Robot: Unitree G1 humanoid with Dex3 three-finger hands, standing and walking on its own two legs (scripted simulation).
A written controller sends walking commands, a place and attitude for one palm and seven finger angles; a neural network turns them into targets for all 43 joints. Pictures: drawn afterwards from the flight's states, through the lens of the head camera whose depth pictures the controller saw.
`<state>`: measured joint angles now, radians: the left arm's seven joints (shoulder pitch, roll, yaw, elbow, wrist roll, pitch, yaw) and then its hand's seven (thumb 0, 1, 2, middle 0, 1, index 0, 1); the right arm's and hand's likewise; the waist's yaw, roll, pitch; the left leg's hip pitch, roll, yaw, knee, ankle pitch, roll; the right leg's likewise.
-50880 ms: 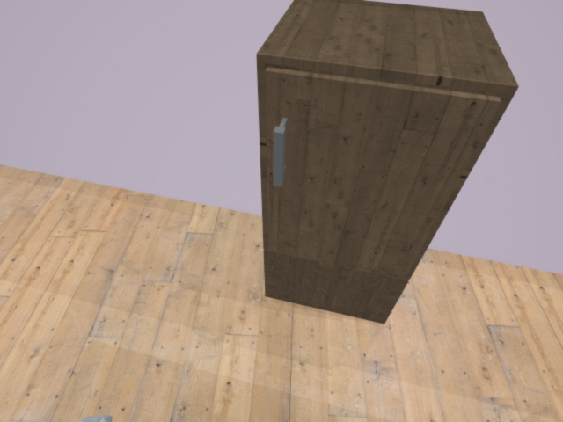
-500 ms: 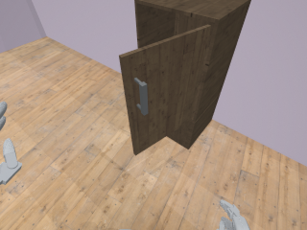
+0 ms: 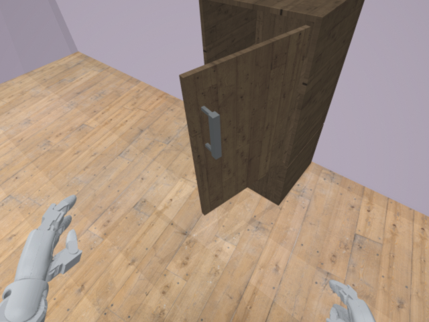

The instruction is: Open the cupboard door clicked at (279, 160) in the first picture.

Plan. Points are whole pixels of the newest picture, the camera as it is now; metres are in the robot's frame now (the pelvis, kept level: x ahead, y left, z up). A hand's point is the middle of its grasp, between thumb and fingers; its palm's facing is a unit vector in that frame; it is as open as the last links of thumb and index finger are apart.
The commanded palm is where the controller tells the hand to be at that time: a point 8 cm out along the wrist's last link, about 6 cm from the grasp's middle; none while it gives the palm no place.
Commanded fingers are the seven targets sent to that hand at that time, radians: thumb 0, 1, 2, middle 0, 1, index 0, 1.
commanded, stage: let the arm hang, fingers relaxed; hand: left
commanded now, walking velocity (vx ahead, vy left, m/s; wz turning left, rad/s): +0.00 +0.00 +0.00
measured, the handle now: (211, 133) +0.58 +0.05 +0.01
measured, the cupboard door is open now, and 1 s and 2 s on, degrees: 76 76 76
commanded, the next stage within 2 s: look to check the result in 1.00 s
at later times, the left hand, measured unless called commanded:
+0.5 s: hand out of the picture -0.10 +0.18 -0.16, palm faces +0.06 -0.98 -0.20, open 7.3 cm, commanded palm none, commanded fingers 0.00 0.90 0.90 -0.20 -0.30 -0.20 -0.30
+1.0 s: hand out of the picture -0.01 +0.17 -0.16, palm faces +0.05 -0.98 -0.19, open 7.4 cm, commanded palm none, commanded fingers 0.00 0.90 0.90 -0.20 -0.30 -0.20 -0.30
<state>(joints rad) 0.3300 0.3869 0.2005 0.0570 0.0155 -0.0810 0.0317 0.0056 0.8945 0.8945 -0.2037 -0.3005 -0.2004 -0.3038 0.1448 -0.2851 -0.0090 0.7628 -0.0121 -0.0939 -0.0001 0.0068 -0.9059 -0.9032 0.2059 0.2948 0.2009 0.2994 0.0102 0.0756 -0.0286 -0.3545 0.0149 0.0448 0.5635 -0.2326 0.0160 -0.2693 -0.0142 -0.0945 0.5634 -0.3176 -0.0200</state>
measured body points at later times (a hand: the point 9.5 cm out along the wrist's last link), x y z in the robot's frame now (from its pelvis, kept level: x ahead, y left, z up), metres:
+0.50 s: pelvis -0.02 +0.00 +0.01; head +0.01 +0.00 +0.46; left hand -0.10 +0.23 -0.14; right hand -0.05 -0.21 -0.15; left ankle +0.04 +0.11 -0.73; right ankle -0.01 -0.10 -0.73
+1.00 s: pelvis -0.01 +0.00 +0.01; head +0.00 +0.00 +0.46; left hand -0.01 +0.23 -0.15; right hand -0.02 -0.21 -0.16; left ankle +0.04 +0.11 -0.73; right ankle -0.01 -0.10 -0.73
